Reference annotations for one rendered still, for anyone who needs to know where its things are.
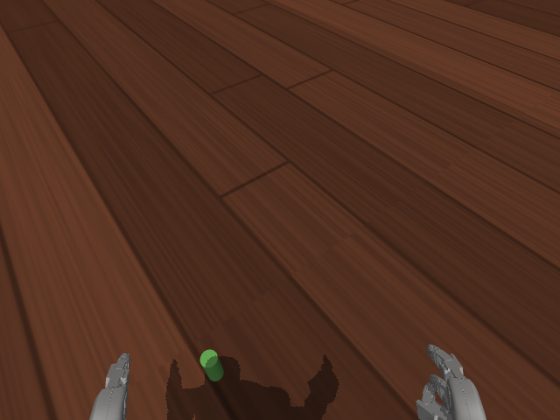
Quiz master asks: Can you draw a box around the left robot hand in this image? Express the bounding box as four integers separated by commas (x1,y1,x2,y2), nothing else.
89,353,130,420

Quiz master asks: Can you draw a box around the can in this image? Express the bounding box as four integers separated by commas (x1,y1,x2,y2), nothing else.
200,350,224,382

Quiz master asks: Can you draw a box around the right robot hand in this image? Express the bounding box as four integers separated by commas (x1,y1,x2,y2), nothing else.
416,344,487,420

